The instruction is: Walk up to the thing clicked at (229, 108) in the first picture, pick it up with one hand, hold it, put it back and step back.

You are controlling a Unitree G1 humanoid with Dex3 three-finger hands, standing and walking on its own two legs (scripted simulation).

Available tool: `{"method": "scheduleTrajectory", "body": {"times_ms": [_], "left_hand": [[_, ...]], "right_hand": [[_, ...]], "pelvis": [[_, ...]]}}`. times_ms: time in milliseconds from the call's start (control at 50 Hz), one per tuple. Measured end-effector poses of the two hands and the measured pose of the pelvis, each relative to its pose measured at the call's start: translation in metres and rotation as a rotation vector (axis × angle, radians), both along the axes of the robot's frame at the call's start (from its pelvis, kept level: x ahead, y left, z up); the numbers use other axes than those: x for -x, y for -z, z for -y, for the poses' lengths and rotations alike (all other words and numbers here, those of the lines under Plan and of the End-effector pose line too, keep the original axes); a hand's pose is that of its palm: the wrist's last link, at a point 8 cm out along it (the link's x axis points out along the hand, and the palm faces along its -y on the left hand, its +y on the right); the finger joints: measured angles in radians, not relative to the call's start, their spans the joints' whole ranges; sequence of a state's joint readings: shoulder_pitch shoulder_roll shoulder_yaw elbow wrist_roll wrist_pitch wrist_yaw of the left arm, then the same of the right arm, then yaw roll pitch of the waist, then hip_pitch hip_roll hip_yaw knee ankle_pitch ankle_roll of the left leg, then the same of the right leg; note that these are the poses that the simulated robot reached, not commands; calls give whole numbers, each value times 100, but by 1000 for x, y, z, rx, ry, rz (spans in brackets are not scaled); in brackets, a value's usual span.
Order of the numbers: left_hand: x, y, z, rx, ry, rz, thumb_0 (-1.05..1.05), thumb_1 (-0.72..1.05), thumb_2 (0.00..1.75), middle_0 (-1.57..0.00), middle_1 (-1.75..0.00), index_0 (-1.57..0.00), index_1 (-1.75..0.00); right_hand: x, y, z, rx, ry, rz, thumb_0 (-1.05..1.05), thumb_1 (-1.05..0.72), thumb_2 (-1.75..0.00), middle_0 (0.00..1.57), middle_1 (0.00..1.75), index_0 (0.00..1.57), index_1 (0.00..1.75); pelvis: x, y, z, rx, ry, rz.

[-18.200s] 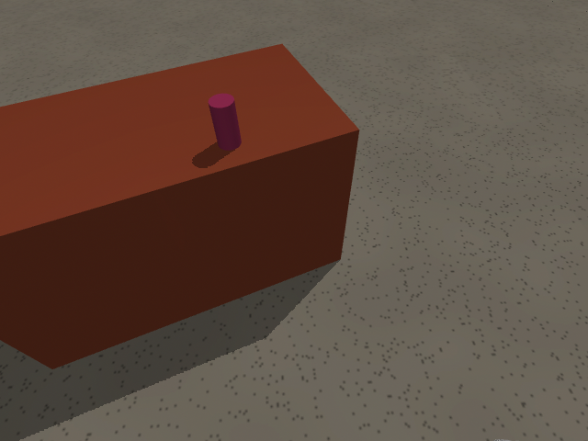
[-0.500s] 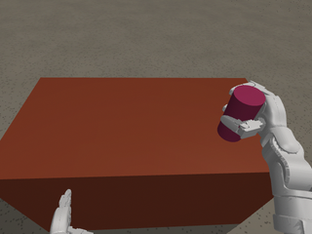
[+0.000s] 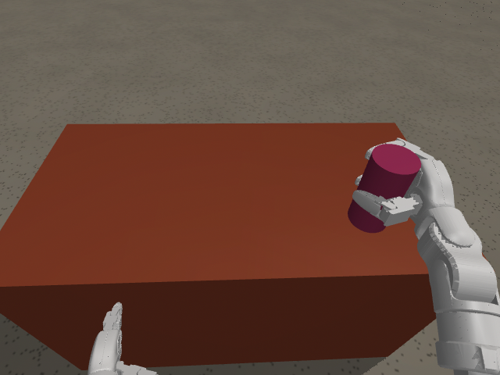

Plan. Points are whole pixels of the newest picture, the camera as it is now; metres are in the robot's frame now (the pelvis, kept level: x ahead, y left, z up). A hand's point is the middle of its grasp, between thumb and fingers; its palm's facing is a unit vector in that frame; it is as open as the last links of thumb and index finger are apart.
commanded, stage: crouch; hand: right
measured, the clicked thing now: (380, 190) +0.33 -0.16 +0.15
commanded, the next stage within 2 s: lower in 0.72 s
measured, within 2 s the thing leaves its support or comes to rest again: rests again in 1.90 s
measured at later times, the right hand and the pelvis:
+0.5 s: hand (362, 193) +0.39 -0.17 +0.09, palm faces +0.04 +1.00 +0.00, open 9.2 cm; pelvis -0.01 -0.01 -0.01, yaw +2 degrees
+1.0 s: hand (353, 201) +0.41 -0.17 +0.04, palm faces +0.03 +1.00 +0.02, open 9.2 cm; pelvis -0.01 -0.01 -0.02, yaw +2 degrees
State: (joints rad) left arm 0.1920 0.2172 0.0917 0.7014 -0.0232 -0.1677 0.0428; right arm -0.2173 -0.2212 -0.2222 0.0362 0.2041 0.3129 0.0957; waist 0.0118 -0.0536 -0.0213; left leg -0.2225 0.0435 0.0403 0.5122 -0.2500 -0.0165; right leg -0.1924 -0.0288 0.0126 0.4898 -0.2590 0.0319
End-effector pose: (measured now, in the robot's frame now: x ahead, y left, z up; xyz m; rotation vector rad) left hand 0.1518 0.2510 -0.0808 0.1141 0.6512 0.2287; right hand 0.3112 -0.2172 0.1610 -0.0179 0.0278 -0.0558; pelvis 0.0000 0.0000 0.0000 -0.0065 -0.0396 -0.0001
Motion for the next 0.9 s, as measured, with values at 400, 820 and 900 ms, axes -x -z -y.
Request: {"method": "scheduleTrajectory", "body": {"times_ms": [400,820,900], "left_hand": [[25,0,-3,-71,-46,-58,-1,-54,7,-5,-5,-5,-5],[31,-2,-4,-108,-61,-81,-1,-54,7,-5,-5,-6,-5],[31,-2,-4,-110,-61,-79,-1,-54,7,-5,-4,-5,-5]], "right_hand": [[-48,63,5,-27,-4,-16,-1,35,-110,78,113,80,114],[-70,98,9,-35,-29,-15,-1,36,-111,78,112,80,113],[-73,104,9,-30,-29,-16,-1,36,-111,78,112,80,113]], "pelvis": [[6,5,7,-3,-27,-69],[8,13,12,-9,-34,-138],[8,15,12,-9,-35,-151]]}}
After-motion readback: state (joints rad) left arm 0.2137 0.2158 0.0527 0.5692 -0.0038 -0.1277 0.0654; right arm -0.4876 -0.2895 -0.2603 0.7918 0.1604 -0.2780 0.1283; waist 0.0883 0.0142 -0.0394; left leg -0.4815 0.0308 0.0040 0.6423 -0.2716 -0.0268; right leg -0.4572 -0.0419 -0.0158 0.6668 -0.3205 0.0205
